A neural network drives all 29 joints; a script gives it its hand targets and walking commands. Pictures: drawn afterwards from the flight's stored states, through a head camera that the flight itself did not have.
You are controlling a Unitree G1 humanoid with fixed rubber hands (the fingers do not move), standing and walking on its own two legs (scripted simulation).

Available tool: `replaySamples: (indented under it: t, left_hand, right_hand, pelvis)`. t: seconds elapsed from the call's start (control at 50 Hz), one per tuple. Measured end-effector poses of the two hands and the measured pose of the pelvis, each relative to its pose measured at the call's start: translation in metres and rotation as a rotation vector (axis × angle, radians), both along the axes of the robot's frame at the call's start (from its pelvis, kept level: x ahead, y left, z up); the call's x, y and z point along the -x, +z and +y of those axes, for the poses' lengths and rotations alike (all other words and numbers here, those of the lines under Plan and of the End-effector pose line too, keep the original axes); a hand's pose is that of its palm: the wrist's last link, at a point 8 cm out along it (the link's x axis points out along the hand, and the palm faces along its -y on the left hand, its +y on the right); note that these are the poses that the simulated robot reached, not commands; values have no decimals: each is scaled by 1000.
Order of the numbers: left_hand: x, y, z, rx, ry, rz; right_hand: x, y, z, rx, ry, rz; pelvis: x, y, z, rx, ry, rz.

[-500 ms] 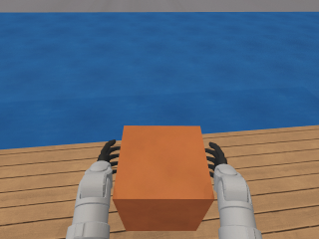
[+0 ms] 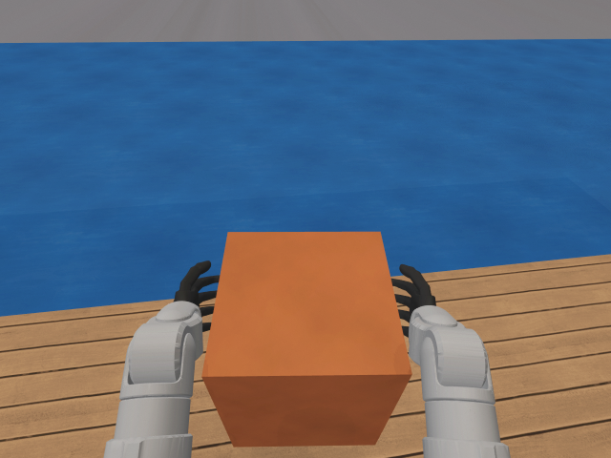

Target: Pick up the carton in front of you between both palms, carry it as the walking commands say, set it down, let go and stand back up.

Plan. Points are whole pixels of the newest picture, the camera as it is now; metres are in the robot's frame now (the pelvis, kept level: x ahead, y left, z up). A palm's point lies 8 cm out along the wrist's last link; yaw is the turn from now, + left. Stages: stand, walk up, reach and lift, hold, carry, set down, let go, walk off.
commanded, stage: carry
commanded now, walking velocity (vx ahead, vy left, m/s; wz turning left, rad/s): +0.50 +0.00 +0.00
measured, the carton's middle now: (304, 342) +0.30 +0.01 +0.01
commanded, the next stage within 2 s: none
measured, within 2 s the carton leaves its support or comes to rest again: neither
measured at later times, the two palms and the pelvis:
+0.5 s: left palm (215, 194) +0.53 +0.18 +0.10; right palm (385, 203) +0.52 -0.12 +0.10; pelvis +0.26 +0.03 +0.01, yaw +0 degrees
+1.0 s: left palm (243, 123) +0.84 +0.17 +0.09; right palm (366, 126) +0.86 -0.12 +0.09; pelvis +0.55 +0.00 +0.00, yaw +3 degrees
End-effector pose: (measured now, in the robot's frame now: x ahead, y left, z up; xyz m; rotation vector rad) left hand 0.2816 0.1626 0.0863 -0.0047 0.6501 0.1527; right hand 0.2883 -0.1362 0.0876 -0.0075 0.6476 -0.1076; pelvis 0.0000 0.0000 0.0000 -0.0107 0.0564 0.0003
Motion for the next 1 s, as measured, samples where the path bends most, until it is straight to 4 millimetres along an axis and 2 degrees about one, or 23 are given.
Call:
replaySamples:
  t: [0.08, 0.14, 0.24, 0.3, 0.34, 0.48, 0.6, 0.7, 0.78, 0.88, 1.0]
  left_hand:
    - [-33, 4, -10, 22, -4, 18]
    - [-50, 0, -12, 63, 32, 43]
    - [-85, 0, 7, 63, 68, 60]
    - [-119, 0, 22, 72, 78, 19]
    - [-144, 1, 27, 70, 69, 24]
    - [-236, 12, 17, 67, -1, 77]
    - [-318, 6, 7, 64, -6, 49]
    - [-389, -16, 0, 42, 35, 44]
    - [-431, -27, 0, 40, 80, 118]
    - [-478, -16, 6, 46, 127, 117]
    - [-556, 7, 11, 31, 90, 24]
  right_hand:
    - [-25, 0, -10, -3, -28, 19]
    - [-48, 2, -12, -18, -32, 45]
    - [-95, 5, 8, -37, -15, 64]
    - [-131, 6, 23, -31, -3, 22]
    - [-152, 5, 27, -30, -10, 27]
    - [-220, 12, 18, -39, -89, 77]
    - [-304, 9, 8, -39, -89, 50]
    - [-389, -18, 0, -54, -41, 46]
    - [-443, -31, 1, -56, -4, 123]
    - [-502, -21, 8, -68, 27, 125]
    - [-572, 1, 12, -51, 24, 28]
  pelvis:
    - [-32, -3, -4, 24, 24, 18]
    - [-59, 0, -4, 7, 52, 39]
    - [-109, 4, 7, -22, 47, 46]
    - [-143, -7, 19, -29, 19, 26]
    - [-165, -7, 26, -28, 0, 28]
    - [-244, 11, 36, 15, -3, 42]
    - [-327, 4, 25, 19, 10, 29]
    - [-408, -21, 7, 19, 34, -8]
    - [-449, -13, -3, 11, 63, -4]
    - [-494, 4, -7, -12, 69, 8]
    - [-547, 3, 3, -10, 51, -1]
